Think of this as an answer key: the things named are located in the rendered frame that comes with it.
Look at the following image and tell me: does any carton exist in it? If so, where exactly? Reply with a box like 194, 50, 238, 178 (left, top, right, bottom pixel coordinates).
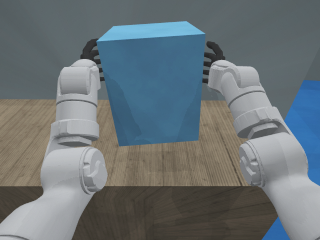
96, 21, 206, 147

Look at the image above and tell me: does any robot left upper arm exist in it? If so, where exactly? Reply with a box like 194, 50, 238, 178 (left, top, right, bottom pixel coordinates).
0, 146, 108, 240

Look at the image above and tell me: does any right robot forearm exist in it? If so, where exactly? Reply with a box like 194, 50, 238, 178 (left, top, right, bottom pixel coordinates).
207, 60, 309, 173

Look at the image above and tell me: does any left robot forearm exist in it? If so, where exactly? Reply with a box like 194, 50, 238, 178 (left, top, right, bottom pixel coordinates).
40, 59, 101, 187

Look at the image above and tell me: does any robot right hand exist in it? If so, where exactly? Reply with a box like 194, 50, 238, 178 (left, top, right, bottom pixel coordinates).
202, 41, 226, 84

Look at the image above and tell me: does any robot left hand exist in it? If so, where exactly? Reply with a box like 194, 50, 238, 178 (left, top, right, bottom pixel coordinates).
80, 38, 105, 82

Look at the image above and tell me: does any pedestal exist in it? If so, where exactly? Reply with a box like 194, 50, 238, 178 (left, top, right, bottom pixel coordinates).
0, 99, 278, 240

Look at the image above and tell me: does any robot right upper arm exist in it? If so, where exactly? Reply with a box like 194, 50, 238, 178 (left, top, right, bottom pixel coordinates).
239, 132, 320, 240

